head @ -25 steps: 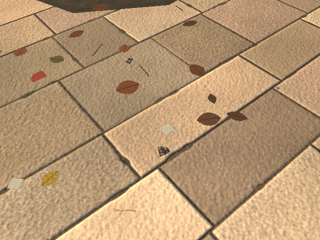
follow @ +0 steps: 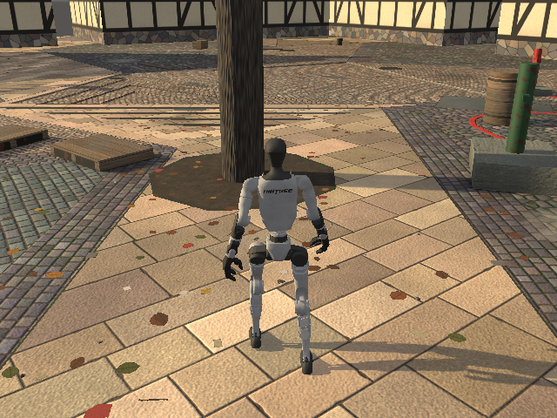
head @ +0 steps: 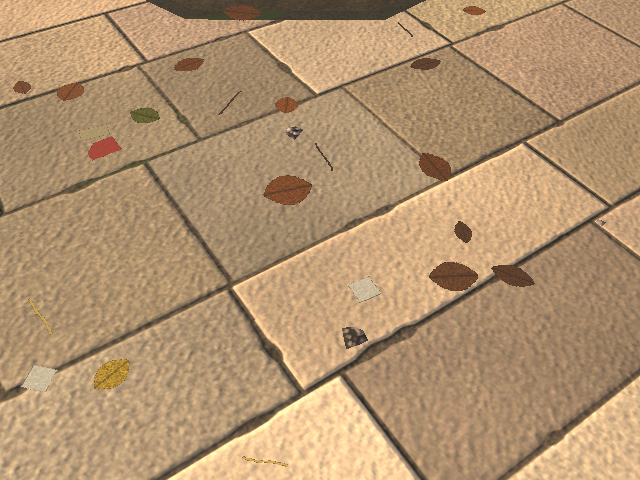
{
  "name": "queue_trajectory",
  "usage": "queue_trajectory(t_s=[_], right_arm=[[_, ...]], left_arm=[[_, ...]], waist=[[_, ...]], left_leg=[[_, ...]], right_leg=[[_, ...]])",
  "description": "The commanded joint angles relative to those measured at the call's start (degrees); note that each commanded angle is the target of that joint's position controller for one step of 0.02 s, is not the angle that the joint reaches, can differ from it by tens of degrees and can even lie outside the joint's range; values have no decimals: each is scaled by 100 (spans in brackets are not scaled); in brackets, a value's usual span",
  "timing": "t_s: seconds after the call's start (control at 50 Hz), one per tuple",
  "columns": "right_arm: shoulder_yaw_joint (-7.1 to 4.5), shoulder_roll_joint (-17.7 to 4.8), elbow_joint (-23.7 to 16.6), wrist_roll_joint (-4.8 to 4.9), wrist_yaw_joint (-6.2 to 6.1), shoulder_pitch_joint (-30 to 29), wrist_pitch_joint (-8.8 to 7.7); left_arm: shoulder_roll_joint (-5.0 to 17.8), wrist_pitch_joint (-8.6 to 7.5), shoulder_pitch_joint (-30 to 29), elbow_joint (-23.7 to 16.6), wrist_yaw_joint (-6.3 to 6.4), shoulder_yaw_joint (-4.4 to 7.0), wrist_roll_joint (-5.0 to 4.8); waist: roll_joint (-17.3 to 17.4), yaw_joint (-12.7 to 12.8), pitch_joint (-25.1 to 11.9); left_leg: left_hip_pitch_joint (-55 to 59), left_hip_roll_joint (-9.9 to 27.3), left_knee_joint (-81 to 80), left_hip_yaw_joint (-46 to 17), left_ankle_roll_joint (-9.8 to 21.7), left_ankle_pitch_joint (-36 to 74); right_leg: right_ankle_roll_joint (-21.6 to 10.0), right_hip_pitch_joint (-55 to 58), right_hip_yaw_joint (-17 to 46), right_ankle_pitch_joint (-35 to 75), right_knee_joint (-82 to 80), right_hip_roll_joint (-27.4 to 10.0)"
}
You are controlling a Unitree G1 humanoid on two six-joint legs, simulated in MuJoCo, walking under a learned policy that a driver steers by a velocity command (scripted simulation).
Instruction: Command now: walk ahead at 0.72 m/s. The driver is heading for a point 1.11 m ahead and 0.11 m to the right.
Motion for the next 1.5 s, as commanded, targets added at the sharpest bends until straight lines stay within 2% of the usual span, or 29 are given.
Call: queue_trajectory(t_s=[0.02, 0.04, 0.06, 0.08, 0.1, 0.14, 0.24, 0.44, 0.5, 0.54, 0.56, 0.58, 0.6, 0.62, 0.64, 0.7, 0.84, 0.94, 1.02, 1.04, 1.06, 1.1, 1.12, 1.24, 1.36, 1.44, 1.46, 1.48, 1.5], right_arm=[[-203, -581, 74, 44, -50, 949, 16], [-383, -917, 405, 79, -105, 2167, 19], [-483, -1544, 609, -60, -154, 3140, 7], [-289, -1250, 466, -199, -35, 2840, -161], [-144, -842, 304, -164, 20, 1999, -235], [1, -515, 230, -190, 79, 1390, -269], [129, -337, 306, -245, -11, 1305, -255], [172, -483, 486, -119, -318, 2587, -135], [39, -863, 476, -337, -335, 2624, -8], [-6, -990, 406, -469, -346, 2229, 167], [109, -490, 161, -461, -314, 2373, 131], [371, 410, 210, -203, -168, 3012, -122], [157, -435, 34, 67, -130, 2284, -352], [126, -583, -315, 275, -132, 1449, -431], [186, -395, -495, 192, -154, 1008, -478], [177, -98, -451, -6, -130, 1323, -217], [265, -223, -1118, -243, -161, -424, -164], [221, -380, -1491, -74, 27, -1274, -309], [-158, -1155, -1142, 23, -59, 808, -290], [-256, -1632, -997, -163, -164, 1901, -237], [-372, -2145, -884, -432, -56, 1991, -225], [-101, -916, -1057, -381, -76, 1491, -200], [-52, -728, -1052, -366, -100, 1118, -164], [-139, -687, -859, -281, -262, -128, -177], [-271, -1161, -736, 31, -273, -79, -56], [-239, -1070, -569, -38, -293, 248, 112], [-98, -700, -649, -356, -267, 669, 153], [3, -593, -602, -286, -214, 1259, 200], [-101, -1049, -488, -115, -183, 980, 293]], left_arm=[[932, -120, -726, -475, -10, 147, 27], [710, -130, -881, -549, -22, 67, 114], [-17, -178, -972, -834, -12, -131, 221], [-221, -332, -849, -1093, 36, -181, -55], [271, -426, -1120, -1234, -2, -81, -306], [350, -457, -1252, -1272, -31, -86, -126], [188, -84, -1275, -1320, -80, -74, 25], [-18, -335, -3548, -2253, -484, -171, -60], [407, -286, -3155, -2382, -476, -17, -119], [948, -133, -849, -1799, -307, 239, -169], [1275, -59, 307, -1469, -205, 316, 0], [1344, -152, 499, -1350, -269, 355, -11], [730, -161, 445, -1168, -236, 216, 66], [539, -202, 148, -1140, -225, 147, 172], [447, -284, -239, -1083, -272, 115, 242], [-41, -367, -1041, -1072, -326, -55, 290], [408, -441, -341, -896, -87, -17, 87], [713, -289, 387, -755, 39, 57, -45], [994, 49, 228, -796, 63, 136, 263], [518, 45, 263, -1086, 61, 1, 403], [-709, -110, 1479, -1266, 7, -290, 78], [476, -79, 81, -1503, 121, -23, -191], [635, -23, -336, -1588, 176, 41, -80], [59, 476, -783, -2108, 31, 89, -25], [424, 461, -1208, -2281, -290, 172, 163], [1058, 357, -519, -2102, -210, 460, 265], [1609, 343, -527, -2232, -71, 537, 307], [1544, 320, -961, -2520, -74, 375, 426], [1089, 291, -1133, -2586, -164, 251, 303]], waist=[[-455, -1057, 223], [-58, -1697, -369], [1742, -1858, -896], [2315, -1450, -1093], [1442, -1127, -307], [627, -743, 57], [517, -290, 686], [400, -720, 1053], [1069, -206, 340], [1430, 1019, -860], [612, 1031, -1864], [-1506, 457, -2976], [-1175, 715, -2430], [-813, 589, -1367], [246, 293, -761], [172, -564, -68], [264, -244, 913], [132, -45, 943], [-533, -1367, -574], [-46, -1602, -1726], [2721, -701, -3113], [1733, -1077, -2071], [864, -958, -1404], [781, -157, 50], [511, -202, -233], [1, 211, -591], [-1427, -45, -896], [-1704, -432, -1898], [-625, -173, -2022]], left_leg=[[2356, -476, -110, 514, 89, 142], [3717, -378, -185, 222, 301, -106], [4586, 971, -1129, -2286, 849, -2531], [4396, 1720, -2750, -5289, 1345, -4125], [3895, 1900, -2888, -4984, 1210, -4078], [2943, 1506, -2710, -3406, 1044, -2432], [1661, 832, -3243, -1638, 924, -808], [3145, 801, -3651, -145, 739, 2342], [4155, 1064, -2319, -114, 643, 6410], [3472, 1027, 438, 43, 494, 7649], [1076, 593, 2557, -138, 441, 5340], [-752, -726, 4675, -881, 193, -528], [-1376, -468, 4929, -1441, 515, -746], [-1633, -228, 5003, -1261, 611, -703], [-1498, -18, 4548, -1190, 651, -497], [-839, 498, 3797, -1155, 530, -171], [-1064, 560, 888, -470, -92, 2385], [-379, 58, -973, -586, -243, 2849], [1835, -318, -671, -360, 38, 1116], [3888, 895, 52, -1488, 226, 1263], [5829, 2379, -1120, -4707, 1273, 456], [5003, 2060, -1422, -3523, 919, 2006], [3983, 1885, -1305, -2489, 834, 3562], [1155, 1498, -2417, -264, 944, 3732], [1817, 1293, -2045, 468, 754, 3523], [1778, 685, 124, 765, 201, 3116], [592, 108, 2016, 872, -206, -371], [-335, -516, 3547, -37, -454, -2820], [-311, -246, 3732, -666, -440, -2485]], right_leg=[[-911, -2226, 303, 1221, 116, -820], [-673, -2803, -117, 2417, 1964, -484], [-307, -4210, -285, 628, 4928, 141], [-458, -5120, 720, -755, 6251, 756], [-669, -5862, 790, -208, 6663, 274], [-790, -5609, 548, 758, 6209, -360], [-404, -5315, 316, 1878, 5067, -650], [-416, -4498, -454, 3397, 1154, 136], [-680, -3619, -796, 2338, 1269, 730], [-1020, -995, -672, 1934, 1441, 734], [-1379, 1683, 1041, 233, 1972, -414], [-2346, 3131, 4534, -2589, 655, -1721], [-1940, 2777, 4979, -2842, -204, -1415], [-1726, 1864, 3885, -1775, -243, -1313], [-1611, 722, 3228, -768, -422, -1123], [-1608, -1307, 2070, -85, -759, -689], [-1364, -2428, 557, 1309, -1475, -243], [-1207, -1088, 756, 1582, -1300, -614], [-727, -384, 753, 4573, 1744, -502], [-486, -1752, 652, 3438, 3792, -118], [-139, -3748, 615, -794, 6081, 849], [-116, -4680, 726, -730, 6816, 302], [-62, -4580, 530, -482, 6603, 51], [6, -3590, 162, 342, 4265, -478], [-314, -2636, -85, 2143, 2073, 22], [-752, -1158, -292, 3223, 1075, 512], [-1220, -124, 1189, 6521, 1252, -773], [-2446, 552, 3159, 6511, 937, -2014], [-2308, 84, 2843, 5279, 613, -1774]])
